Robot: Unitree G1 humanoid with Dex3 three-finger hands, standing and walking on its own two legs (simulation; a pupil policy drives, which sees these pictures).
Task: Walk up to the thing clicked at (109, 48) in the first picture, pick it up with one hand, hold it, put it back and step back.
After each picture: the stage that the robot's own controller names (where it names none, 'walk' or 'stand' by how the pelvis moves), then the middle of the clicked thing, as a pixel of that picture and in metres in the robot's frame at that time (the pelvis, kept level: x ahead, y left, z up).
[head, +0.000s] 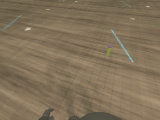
stand; (108, 50) +1.45 -0.35 -0.65
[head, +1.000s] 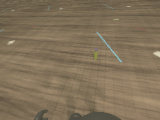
walk; (95, 54) +1.35 +0.03 -0.62
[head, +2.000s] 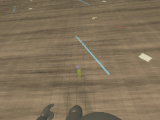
walk; (78, 71) +0.80 +0.26 -0.65
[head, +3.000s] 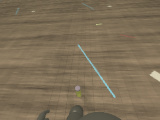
walk; (78, 91) +0.47 +0.21 -0.64
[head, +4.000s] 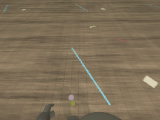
stand; (72, 100) +0.35 +0.21 -0.65
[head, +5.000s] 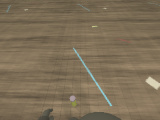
stand; (73, 101) +0.34 +0.21 -0.66
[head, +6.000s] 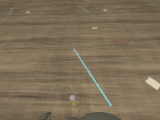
stand; (73, 100) +0.36 +0.22 -0.66
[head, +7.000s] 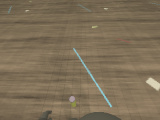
stand; (73, 101) +0.34 +0.22 -0.66
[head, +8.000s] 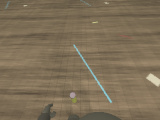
go down; (73, 97) +0.35 +0.21 -0.65
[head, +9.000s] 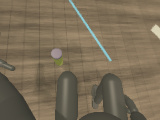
go down; (58, 58) +0.43 +0.24 -0.23
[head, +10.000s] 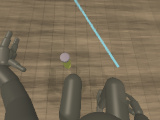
close in; (66, 61) +0.44 +0.22 -0.26
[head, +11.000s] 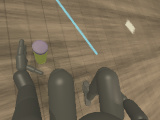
close in; (40, 54) +0.43 +0.26 -0.16
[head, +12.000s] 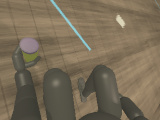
close; (30, 53) +0.42 +0.27 -0.16
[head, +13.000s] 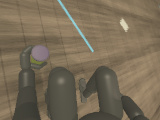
lift; (38, 57) +0.38 +0.26 -0.16
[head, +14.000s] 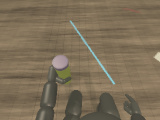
lift; (64, 72) +0.32 +0.18 +0.04
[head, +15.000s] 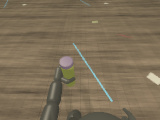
hold; (68, 73) +0.32 +0.16 +0.06
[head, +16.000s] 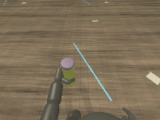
hold; (69, 74) +0.32 +0.16 +0.05
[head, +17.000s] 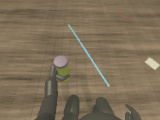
crouch; (63, 70) +0.35 +0.19 -0.01
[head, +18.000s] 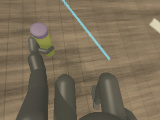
lower; (45, 43) +0.50 +0.25 -0.03
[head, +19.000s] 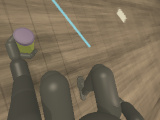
lower; (26, 46) +0.46 +0.28 -0.16
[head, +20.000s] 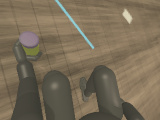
lower; (32, 49) +0.44 +0.27 -0.16
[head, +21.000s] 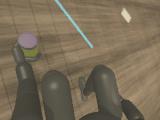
lower; (30, 50) +0.43 +0.27 -0.17
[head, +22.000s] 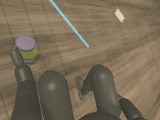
lower; (29, 52) +0.43 +0.26 -0.17
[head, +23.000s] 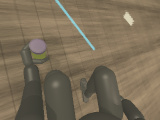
open; (39, 53) +0.43 +0.25 -0.17
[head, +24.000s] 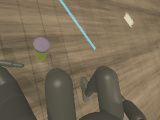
stand; (41, 51) +0.43 +0.24 -0.17
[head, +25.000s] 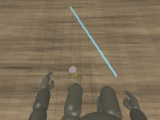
walk; (73, 72) +0.42 +0.18 -0.41
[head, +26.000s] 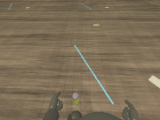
stand; (75, 99) +0.37 +0.16 -0.59
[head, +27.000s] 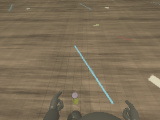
stand; (75, 98) +0.38 +0.17 -0.60
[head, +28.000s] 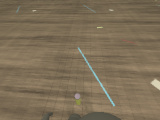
stand; (77, 99) +0.38 +0.16 -0.64
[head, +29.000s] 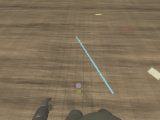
walk; (78, 88) +0.43 +0.12 -0.63
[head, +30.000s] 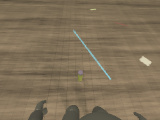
walk; (80, 76) +0.59 +0.12 -0.64
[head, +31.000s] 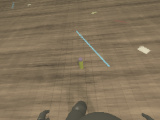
walk; (81, 63) +0.90 +0.27 -0.63
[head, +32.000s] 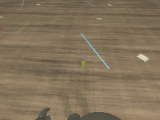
stand; (83, 62) +1.02 +0.17 -0.64
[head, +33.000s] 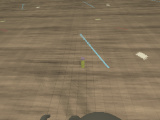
stand; (82, 62) +1.04 +0.18 -0.66
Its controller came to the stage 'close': yes
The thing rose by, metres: 0.69
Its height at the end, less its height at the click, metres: +0.00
